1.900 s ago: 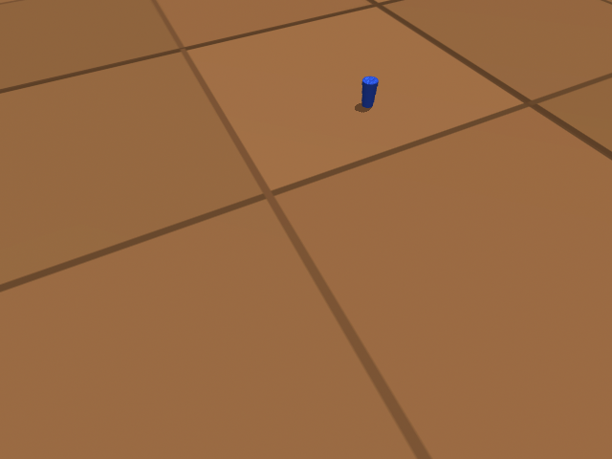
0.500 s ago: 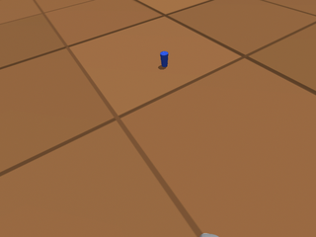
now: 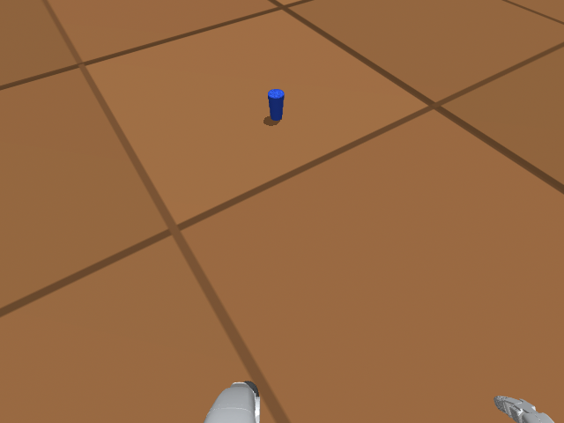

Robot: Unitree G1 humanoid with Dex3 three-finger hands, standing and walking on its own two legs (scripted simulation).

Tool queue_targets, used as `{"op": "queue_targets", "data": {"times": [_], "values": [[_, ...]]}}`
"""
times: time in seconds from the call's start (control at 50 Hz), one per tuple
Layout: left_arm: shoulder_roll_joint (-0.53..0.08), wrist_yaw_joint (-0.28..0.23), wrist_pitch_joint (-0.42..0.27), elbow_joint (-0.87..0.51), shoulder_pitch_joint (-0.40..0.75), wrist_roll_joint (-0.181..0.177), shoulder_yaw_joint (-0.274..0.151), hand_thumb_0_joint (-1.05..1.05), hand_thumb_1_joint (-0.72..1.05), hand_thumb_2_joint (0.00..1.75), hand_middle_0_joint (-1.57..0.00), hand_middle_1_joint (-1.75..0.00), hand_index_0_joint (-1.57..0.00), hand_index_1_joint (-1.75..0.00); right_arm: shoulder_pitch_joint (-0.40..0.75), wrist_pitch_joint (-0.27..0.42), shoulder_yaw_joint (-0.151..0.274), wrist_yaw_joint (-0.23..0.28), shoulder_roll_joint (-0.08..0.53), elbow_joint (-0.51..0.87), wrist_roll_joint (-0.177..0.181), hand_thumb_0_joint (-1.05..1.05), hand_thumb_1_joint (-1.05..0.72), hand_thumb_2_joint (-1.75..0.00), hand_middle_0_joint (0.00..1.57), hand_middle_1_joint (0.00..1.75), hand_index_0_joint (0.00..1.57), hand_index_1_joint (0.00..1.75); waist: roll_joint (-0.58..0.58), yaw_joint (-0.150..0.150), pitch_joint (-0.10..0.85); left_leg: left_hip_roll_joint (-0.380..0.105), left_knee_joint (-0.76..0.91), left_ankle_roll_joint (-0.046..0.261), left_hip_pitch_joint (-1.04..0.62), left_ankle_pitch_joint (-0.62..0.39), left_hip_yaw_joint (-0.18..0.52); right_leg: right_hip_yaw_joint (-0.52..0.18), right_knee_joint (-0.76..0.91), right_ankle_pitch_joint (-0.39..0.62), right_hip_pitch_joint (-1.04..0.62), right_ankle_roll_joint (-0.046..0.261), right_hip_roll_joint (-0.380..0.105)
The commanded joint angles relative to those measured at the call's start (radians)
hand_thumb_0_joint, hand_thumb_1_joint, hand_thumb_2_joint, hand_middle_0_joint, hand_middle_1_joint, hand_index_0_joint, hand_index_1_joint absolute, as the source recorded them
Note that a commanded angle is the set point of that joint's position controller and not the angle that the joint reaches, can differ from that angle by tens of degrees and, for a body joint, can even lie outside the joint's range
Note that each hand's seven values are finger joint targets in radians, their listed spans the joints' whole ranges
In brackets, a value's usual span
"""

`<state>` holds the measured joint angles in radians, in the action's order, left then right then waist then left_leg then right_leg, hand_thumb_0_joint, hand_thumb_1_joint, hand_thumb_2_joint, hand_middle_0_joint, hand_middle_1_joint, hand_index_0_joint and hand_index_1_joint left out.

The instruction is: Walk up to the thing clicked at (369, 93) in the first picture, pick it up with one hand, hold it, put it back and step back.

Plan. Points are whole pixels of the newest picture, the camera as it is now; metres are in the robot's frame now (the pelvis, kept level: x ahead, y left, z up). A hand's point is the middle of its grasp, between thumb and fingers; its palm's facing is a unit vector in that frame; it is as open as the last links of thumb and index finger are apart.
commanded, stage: walk up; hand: left
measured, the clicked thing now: (276, 105) +1.71 +0.20 -0.68
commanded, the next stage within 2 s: none
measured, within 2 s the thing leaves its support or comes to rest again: neither
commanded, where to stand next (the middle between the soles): +1.36 +0.01 m, yaw -3 degrees
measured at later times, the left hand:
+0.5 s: hand (194, 231) +0.46 +0.24 -0.11, palm faces -0.09 -0.89 -0.46, open 7.4 cm
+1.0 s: hand (206, 196) +0.59 +0.26 -0.16, palm faces -0.02 -0.93 -0.38, open 7.4 cm
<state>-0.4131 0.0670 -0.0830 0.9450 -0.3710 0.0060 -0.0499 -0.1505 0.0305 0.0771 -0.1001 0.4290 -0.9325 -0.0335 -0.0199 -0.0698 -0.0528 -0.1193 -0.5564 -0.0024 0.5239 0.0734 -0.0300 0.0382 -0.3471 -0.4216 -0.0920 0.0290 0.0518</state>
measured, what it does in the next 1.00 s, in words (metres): walks ahead: left foot, then right foot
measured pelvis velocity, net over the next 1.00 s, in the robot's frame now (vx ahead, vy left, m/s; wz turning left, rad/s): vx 0.58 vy -0.03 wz -0.02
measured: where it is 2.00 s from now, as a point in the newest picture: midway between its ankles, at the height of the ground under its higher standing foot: (314, 226)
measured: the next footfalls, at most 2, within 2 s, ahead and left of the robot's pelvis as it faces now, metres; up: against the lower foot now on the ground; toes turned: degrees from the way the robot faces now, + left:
left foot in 0.02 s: +0.22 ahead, +0.14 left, +0.00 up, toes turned +5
right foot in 0.46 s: +0.45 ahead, -0.16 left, +0.00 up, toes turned -9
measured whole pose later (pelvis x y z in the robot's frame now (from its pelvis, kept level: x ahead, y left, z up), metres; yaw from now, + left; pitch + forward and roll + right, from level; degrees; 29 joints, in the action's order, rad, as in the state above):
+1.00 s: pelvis +0.58 -0.03 -0.01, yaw -1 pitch -2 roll +0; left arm -0.44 0.02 -0.07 0.92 -0.35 0.00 -0.06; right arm -0.16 0.06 0.07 -0.09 0.40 -0.87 -0.04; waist 0.04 -0.04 -0.09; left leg -0.02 -0.65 0.05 0.43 0.19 -0.08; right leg 0.07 -0.82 -0.50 0.10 0.03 -0.07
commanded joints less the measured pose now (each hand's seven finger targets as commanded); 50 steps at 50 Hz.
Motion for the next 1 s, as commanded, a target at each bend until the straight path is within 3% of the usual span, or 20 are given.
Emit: {"op": "queue_targets", "data": {"times": [0.0,0.02,0.06,0.08,0.12,0.16,0.34,0.4,0.44,0.46,0.48,0.5,0.56,0.6,0.72,0.82,0.9,0.92,0.96,0.98], "values": [[-0.272,-0.032,-0.015,-0.096,0.042,-0.014,-0.070,0.00,0.90,0.90,-0.20,-0.30,-0.20,-0.30,-0.065,0.060,0.073,0.029,0.190,0.073,-0.005,0.00,-0.90,-0.90,0.20,0.30,0.20,0.30,-0.017,0.102,0.115,0.095,0.096,0.057,-0.447,0.023,-0.083,-0.042,-0.265,0.639,0.207,0.099,-0.200],[-0.218,-0.038,-0.009,-0.105,0.006,-0.017,-0.052,0.00,0.90,0.90,-0.20,-0.30,-0.20,-0.30,-0.245,0.066,0.098,0.040,0.245,0.035,-0.025,0.00,-0.90,-0.90,0.20,0.30,0.20,0.30,-0.101,0.179,0.229,0.047,0.074,0.117,-0.723,0.107,-0.001,-0.019,-0.537,0.554,0.383,0.059,-0.154],[-0.213,-0.052,-0.011,-0.116,-0.052,-0.039,-0.043,0.00,0.90,0.90,-0.20,-0.30,-0.20,-0.30,-0.346,0.070,0.135,0.055,0.354,0.054,-0.003,0.00,-0.90,-0.90,0.20,0.30,0.20,0.30,-0.259,0.204,0.343,-0.332,0.227,0.287,-1.013,0.329,0.717,-0.095,-0.893,-0.105,0.819,0.026,0.066],[-0.262,-0.061,-0.014,-0.107,-0.003,-0.031,-0.042,0.00,0.90,0.90,-0.20,-0.30,-0.20,-0.30,-0.284,0.067,0.148,0.059,0.349,0.073,0.019,0.00,-0.90,-0.90,0.20,0.30,0.20,0.30,-0.192,0.186,0.316,-0.385,0.242,0.345,-0.932,0.330,0.720,-0.178,-0.960,-0.063,0.846,0.043,-0.037],[-0.253,-0.046,-0.029,-0.110,0.083,-0.030,-0.037,0.00,0.90,0.90,-0.20,-0.30,-0.20,-0.30,-0.154,0.064,0.100,0.066,0.266,0.119,0.028,0.00,-0.90,-0.90,0.20,0.30,0.20,0.30,-0.058,0.146,0.139,-0.253,0.263,0.252,-0.616,0.122,0.345,-0.202,-0.904,0.051,0.747,0.024,-0.101],[-0.209,-0.026,-0.019,-0.091,0.046,-0.039,-0.040,0.00,0.90,0.90,-0.20,-0.30,-0.20,-0.30,-0.126,0.076,0.072,0.068,0.228,0.121,0.037,0.00,-0.90,-0.90,0.20,0.30,0.20,0.30,-0.076,0.100,0.074,-0.180,0.282,0.202,-0.452,-0.062,0.167,-0.155,-0.821,0.105,0.649,0.012,-0.123],[-0.197,0.031,-0.006,-0.115,0.180,0.000,-0.063,0.00,0.90,0.90,-0.20,-0.30,-0.20,-0.30,-0.058,0.098,0.059,0.042,0.251,0.149,0.026,0.00,-0.90,-0.90,0.20,0.30,0.20,0.30,-0.102,0.071,-0.034,-0.126,0.322,0.196,-0.222,0.266,0.003,-0.001,-0.302,0.348,0.446,-0.021,-0.158],[-0.221,0.019,-0.010,-0.075,0.090,0.003,-0.081,0.00,0.90,0.90,-0.20,-0.30,-0.20,-0.30,-0.052,0.088,0.056,0.046,0.250,0.147,0.032,0.00,-0.90,-0.90,0.20,0.30,0.20,0.30,-0.035,0.002,0.044,-0.123,0.133,0.159,-0.186,0.153,-0.014,0.049,-0.286,0.335,0.237,0.005,-0.117],[-0.303,-0.007,-0.026,-0.033,-0.103,0.008,-0.119,0.00,0.90,0.90,-0.20,-0.30,-0.20,-0.30,-0.151,0.082,0.024,0.047,0.156,0.138,0.027,0.00,-0.90,-0.90,0.20,0.30,0.20,0.30,0.256,-0.088,0.186,0.024,-0.393,0.099,-0.093,0.062,-0.104,-0.087,-0.163,0.057,-0.026,0.046,-0.151],[-0.380,-0.020,-0.033,-0.051,-0.119,0.010,-0.133,0.00,0.90,0.90,-0.20,-0.30,-0.20,-0.30,-0.208,0.077,0.006,0.045,0.105,0.149,0.029,0.00,-0.90,-0.90,0.20,0.30,0.20,0.30,0.411,-0.059,0.172,0.126,-0.613,0.055,0.095,0.420,-0.070,-0.512,0.007,-0.085,-0.078,0.111,-0.395],[-0.398,-0.022,-0.031,-0.069,-0.089,-0.009,-0.126,0.00,0.90,0.90,-0.20,-0.30,-0.20,-0.30,-0.178,0.069,0.027,0.055,0.210,0.141,0.032,0.00,-0.90,-0.90,0.20,0.30,0.20,0.30,0.295,-0.060,0.149,0.123,-0.720,0.037,0.179,0.444,0.004,-0.747,0.119,-0.104,-0.080,0.189,-0.497],[-0.395,-0.027,-0.028,-0.088,-0.022,-0.020,-0.120,0.00,0.90,0.90,-0.20,-0.30,-0.20,-0.30,-0.135,0.066,0.036,0.065,0.246,0.127,0.027,0.00,-0.90,-0.90,0.20,0.30,0.20,0.30,0.223,-0.046,0.100,0.076,-0.762,0.035,0.190,0.406,0.059,-0.765,0.133,-0.063,0.001,0.226,-0.506],[-0.302,-0.042,-0.038,-0.105,0.091,-0.023,-0.090,0.00,0.90,0.90,-0.20,-0.30,-0.20,-0.30,-0.140,0.055,0.026,0.057,0.199,0.087,0.053,0.00,-0.90,-0.90,0.20,0.30,0.20,0.30,0.147,0.035,0.021,0.025,-0.639,0.051,0.074,0.226,0.121,-0.333,0.074,0.297,0.202,0.134,-0.343],[-0.264,-0.043,-0.043,-0.099,0.100,-0.022,-0.076,0.00,0.90,0.90,-0.20,-0.30,-0.20,-0.30,-0.175,0.040,0.028,0.047,0.180,0.073,0.047,0.00,-0.90,-0.90,0.20,0.30,0.20,0.30,0.174,0.064,0.002,0.041,-0.541,0.040,-0.004,0.162,0.115,-0.195,0.087,0.378,0.280,0.088,-0.272],[-0.269,-0.044,-0.059,-0.133,0.090,-0.005,-0.082,0.00,0.90,0.90,-0.20,-0.30,-0.20,-0.30,-0.041,0.016,0.039,0.018,0.167,0.124,0.022,0.00,-0.90,-0.90,0.20,0.30,0.20,0.30,0.124,0.051,-0.038,0.046,-0.294,-0.013,0.068,0.056,0.086,-0.091,0.169,0.261,0.266,0.143,-0.290],[-0.279,-0.043,-0.049,-0.124,0.059,0.004,-0.087,0.00,0.90,0.90,-0.20,-0.30,-0.20,-0.30,0.077,0.035,0.033,-0.004,0.144,0.154,0.014,0.00,-0.90,-0.90,0.20,0.30,0.20,0.30,0.106,0.021,-0.020,0.027,-0.034,0.022,-0.058,-0.005,0.009,-0.032,0.091,0.351,0.202,0.136,-0.301],[-0.277,-0.051,-0.030,-0.128,0.052,-0.002,-0.078,0.00,0.90,0.90,-0.20,-0.30,-0.20,-0.30,-0.109,0.044,0.063,0.010,0.190,0.092,0.000,0.00,-0.90,-0.90,0.20,0.30,0.20,0.30,-0.019,0.116,0.085,0.077,0.047,0.080,-0.385,0.058,-0.028,0.007,-0.221,0.522,0.248,0.108,-0.277],[-0.223,-0.054,-0.025,-0.130,0.005,-0.007,-0.053,0.00,0.90,0.90,-0.20,-0.30,-0.20,-0.30,-0.239,0.050,0.083,0.023,0.239,0.057,-0.015,0.00,-0.90,-0.90,0.20,0.30,0.20,0.30,-0.128,0.164,0.175,0.057,0.056,0.133,-0.594,0.148,0.031,0.050,-0.475,0.494,0.370,0.073,-0.211],[-0.194,-0.059,-0.017,-0.134,-0.059,-0.025,-0.041,0.00,0.90,0.90,-0.20,-0.30,-0.20,-0.30,-0.285,0.055,0.110,0.046,0.345,0.095,0.004,0.00,-0.90,-0.90,0.20,0.30,0.20,0.30,-0.290,0.171,0.241,-0.290,0.243,0.285,-0.819,0.355,0.718,0.007,-0.838,-0.123,0.766,0.022,0.008],[-0.259,-0.068,-0.014,-0.119,0.012,-0.011,-0.043,0.00,0.90,0.90,-0.20,-0.30,-0.20,-0.30,-0.250,0.052,0.116,0.047,0.333,0.099,0.032,0.00,-0.90,-0.90,0.20,0.30,0.20,0.30,-0.209,0.173,0.195,-0.315,0.268,0.326,-0.742,0.364,0.733,-0.085,-0.899,-0.111,0.789,0.039,-0.078]]}}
